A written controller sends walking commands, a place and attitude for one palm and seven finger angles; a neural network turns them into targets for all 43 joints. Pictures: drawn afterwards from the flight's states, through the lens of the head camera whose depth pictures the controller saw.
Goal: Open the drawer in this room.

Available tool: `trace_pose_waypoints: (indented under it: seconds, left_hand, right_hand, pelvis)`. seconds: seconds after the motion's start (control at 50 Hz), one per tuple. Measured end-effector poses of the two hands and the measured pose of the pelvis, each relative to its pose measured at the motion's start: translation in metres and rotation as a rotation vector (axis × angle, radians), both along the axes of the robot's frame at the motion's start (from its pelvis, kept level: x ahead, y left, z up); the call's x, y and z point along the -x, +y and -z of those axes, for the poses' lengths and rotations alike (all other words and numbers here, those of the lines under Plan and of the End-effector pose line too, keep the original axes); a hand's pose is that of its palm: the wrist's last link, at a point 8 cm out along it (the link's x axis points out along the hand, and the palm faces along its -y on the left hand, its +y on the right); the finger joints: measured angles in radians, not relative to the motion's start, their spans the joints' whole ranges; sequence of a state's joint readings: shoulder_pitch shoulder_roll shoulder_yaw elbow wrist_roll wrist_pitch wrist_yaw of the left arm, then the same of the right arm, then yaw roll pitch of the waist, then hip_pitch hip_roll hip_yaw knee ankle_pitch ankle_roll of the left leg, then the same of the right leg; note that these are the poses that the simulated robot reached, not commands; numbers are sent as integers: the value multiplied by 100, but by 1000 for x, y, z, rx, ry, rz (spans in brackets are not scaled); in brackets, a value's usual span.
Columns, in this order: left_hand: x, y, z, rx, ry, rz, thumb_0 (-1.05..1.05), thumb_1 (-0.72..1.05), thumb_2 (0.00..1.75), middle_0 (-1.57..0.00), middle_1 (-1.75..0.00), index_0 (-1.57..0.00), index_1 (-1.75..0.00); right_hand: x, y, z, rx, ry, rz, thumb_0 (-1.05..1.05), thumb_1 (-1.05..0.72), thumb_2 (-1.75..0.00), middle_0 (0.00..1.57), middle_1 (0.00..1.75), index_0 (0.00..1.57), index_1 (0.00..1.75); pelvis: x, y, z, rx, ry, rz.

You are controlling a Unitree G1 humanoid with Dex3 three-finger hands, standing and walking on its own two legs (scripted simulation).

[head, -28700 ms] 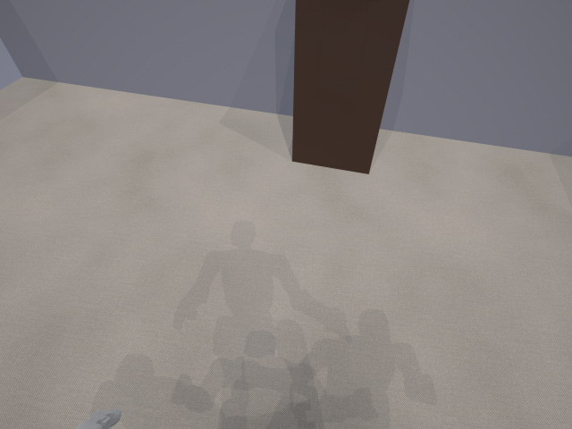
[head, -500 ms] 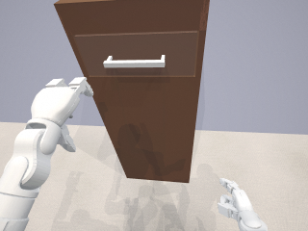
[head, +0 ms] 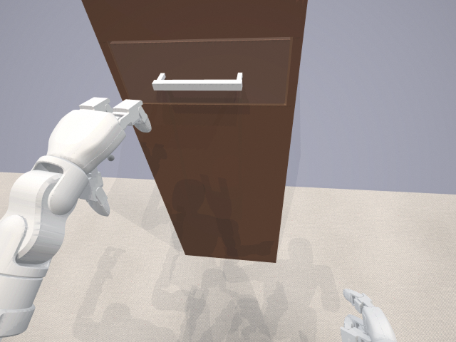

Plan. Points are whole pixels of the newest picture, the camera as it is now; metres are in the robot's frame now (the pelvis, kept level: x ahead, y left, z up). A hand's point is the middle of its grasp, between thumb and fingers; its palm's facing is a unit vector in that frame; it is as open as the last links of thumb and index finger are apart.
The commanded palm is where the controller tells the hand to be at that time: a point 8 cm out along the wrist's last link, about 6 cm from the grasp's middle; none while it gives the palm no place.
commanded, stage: raise the hand with hooked fingers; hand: left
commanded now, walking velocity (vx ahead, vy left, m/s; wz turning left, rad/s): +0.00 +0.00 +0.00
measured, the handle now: (198, 80) +0.59 +0.16 +0.17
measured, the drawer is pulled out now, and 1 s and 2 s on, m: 0.00 0.00 0.00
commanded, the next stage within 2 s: move the hooked fingers above the handle in 0.16 s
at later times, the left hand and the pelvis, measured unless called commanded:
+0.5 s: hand (110, 135) +0.34 +0.23 +0.22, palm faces +0.20 -0.06 -0.98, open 13.8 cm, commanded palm +0.31 +0.22 +0.27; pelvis +0.00 -0.02 +0.00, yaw +1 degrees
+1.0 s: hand (140, 95) +0.43 +0.21 +0.23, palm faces +0.21 -0.05 -0.98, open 13.9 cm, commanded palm +0.39 +0.19 +0.28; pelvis +0.02 +0.00 +0.00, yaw +0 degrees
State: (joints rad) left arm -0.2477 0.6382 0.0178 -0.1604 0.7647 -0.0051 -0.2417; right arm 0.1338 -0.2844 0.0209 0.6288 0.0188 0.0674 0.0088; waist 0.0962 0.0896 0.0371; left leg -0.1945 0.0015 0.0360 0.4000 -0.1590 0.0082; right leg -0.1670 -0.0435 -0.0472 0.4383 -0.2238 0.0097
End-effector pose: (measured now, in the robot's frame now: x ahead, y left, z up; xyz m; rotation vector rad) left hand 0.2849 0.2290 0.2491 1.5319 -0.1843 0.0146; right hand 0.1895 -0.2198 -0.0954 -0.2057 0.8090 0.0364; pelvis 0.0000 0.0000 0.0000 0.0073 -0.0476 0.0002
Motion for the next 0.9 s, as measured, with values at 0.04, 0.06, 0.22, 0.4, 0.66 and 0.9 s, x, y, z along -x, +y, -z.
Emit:
trace_pose_waypoints:
  seconds: [0.04,0.06,0.22,0.4,0.66,0.9]
  left_hand:
    - [2,2,-12,3,-62,-10,0,-49,30,-33,-120,-32,-120]
    - [2,6,-18,8,-90,-31,0,-49,30,-33,-120,-32,-120]
    - [-5,25,-16,33,-19,-252,0,-50,30,-32,-120,-31,-120]
    - [2,-22,5,-8,48,9,0,-49,30,-32,-120,-32,-120]
    - [-62,3,-8,-11,52,-198,0,-49,30,-32,-120,-31,-120]
    - [-99,-43,-24,38,-81,33,1,-49,30,-32,-120,-32,-120]
  right_hand:
    - [1,-2,1,-4,4,1,1,-90,-90,20,30,20,30]
    - [1,-2,2,-8,6,-1,1,-90,-90,20,30,20,30]
    - [-6,1,4,-59,-13,-14,1,-90,-90,20,30,20,30]
    - [-21,1,-8,-27,-86,-20,1,-90,-90,20,30,20,30]
    - [-3,-8,8,-18,36,10,1,-90,-90,20,30,20,30]
    - [4,-4,15,-43,77,67,1,-90,-90,20,30,20,30]
  pelvis:
    - [2,-2,0,1,-2,-1]
    - [2,-3,0,1,-2,-3]
    - [8,-9,1,-5,8,-5]
    - [2,-13,1,-2,-12,-13]
    - [-3,-9,0,-1,39,-22]
    - [-19,-1,0,-9,62,12]
